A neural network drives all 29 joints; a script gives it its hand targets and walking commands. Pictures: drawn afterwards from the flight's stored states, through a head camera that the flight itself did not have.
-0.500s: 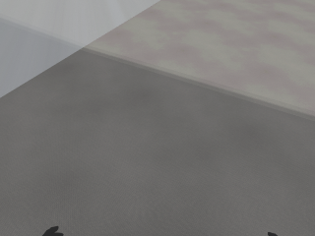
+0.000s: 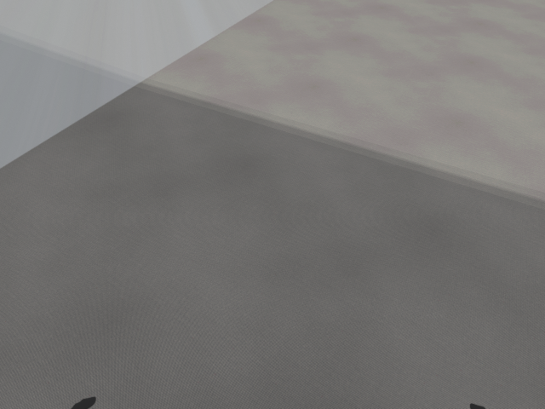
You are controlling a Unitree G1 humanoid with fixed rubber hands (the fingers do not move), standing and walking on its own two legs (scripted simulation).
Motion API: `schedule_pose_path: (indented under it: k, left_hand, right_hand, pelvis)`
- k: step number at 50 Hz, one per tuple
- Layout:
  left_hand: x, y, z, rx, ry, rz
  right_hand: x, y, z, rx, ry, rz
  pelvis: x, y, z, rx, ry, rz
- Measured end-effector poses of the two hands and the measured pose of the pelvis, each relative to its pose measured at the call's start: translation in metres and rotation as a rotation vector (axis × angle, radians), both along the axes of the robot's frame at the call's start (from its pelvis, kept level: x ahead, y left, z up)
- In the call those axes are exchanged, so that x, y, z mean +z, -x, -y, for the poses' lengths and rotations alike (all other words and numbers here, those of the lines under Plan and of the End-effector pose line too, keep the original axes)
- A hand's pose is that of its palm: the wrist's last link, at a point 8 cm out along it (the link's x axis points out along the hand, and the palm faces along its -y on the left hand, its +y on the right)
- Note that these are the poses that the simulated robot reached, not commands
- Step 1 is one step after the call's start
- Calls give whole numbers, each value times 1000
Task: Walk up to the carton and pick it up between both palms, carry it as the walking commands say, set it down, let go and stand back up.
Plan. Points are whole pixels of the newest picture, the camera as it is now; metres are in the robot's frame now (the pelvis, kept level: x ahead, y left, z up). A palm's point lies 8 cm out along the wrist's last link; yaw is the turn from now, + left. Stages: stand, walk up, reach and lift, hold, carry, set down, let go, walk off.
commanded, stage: walk up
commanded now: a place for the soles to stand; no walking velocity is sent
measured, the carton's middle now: out of the picture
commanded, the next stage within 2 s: none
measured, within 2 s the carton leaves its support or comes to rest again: neither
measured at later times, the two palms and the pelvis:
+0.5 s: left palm (190, 295) +0.32 +0.17 -0.06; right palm out of the picture +0.18 -0.51 -0.08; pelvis +0.15 -0.14 -0.01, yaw -17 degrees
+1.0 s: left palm (337, 145) +0.77 -0.12 -0.06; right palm out of the picture +0.18 -0.54 -0.04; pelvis +0.41 -0.24 +0.00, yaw -38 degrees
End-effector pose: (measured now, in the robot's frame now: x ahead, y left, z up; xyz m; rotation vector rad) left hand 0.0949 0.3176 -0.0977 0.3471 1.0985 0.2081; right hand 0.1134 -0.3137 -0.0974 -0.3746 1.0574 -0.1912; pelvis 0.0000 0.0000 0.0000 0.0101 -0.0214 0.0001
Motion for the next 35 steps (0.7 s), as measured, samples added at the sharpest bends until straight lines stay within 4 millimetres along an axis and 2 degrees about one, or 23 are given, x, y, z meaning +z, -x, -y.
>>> schedule_pose_path:
  k: [3,6,8,12,16,18,21,24,27,29,31,33,35]
  left_hand:
    - [13,-28,-3,-80,6,28]
    - [30,-68,0,-155,-5,68]
    - [41,-98,9,-202,-13,94]
    - [60,-164,46,-291,-26,175]
    - [62,-223,94,-356,-72,269]
    - [56,-232,113,-352,-78,275]
    - [47,-228,132,-328,-62,207]
    - [40,-228,143,-314,-49,136]
    - [31,-240,150,-320,-38,76]
    - [24,-256,155,-332,-31,48]
    - [16,-281,161,-351,-23,32]
    - [6,-317,169,-383,-14,31]
    - [-8,-362,182,-442,-7,43]
  right_hand:
    - [12,7,29,-44,45,79]
    - [25,18,66,-101,105,115]
    - [33,23,92,-134,141,128]
    - [37,24,144,-196,186,134]
    - [20,11,196,-245,199,132]
    - [12,-5,205,-248,169,136]
    - [10,-36,201,-223,104,156]
    - [12,-63,198,-194,63,145]
    - [17,-85,201,-198,54,133]
    - [23,-101,206,-212,62,135]
    - [31,-120,213,-230,81,147]
    - [38,-137,221,-254,113,164]
    - [41,-144,233,-291,179,187]
  pelvis:
    - [-2,-5,5,-57,-14,-29]
    - [-3,-14,15,-100,-22,-32]
    - [-3,-22,25,-129,-23,-30]
    - [-8,-47,54,-180,-21,-35]
    - [-28,-78,95,-224,-16,-45]
    - [-31,-90,109,-245,-2,-57]
    - [-21,-112,123,-261,15,-55]
    - [-11,-137,136,-290,15,-53]
    - [-8,-165,147,-325,18,-47]
    - [-7,-187,153,-349,23,-43]
    - [-8,-211,159,-371,28,-39]
    - [-12,-237,164,-394,28,-33]
    - [-24,-263,166,-434,27,-29]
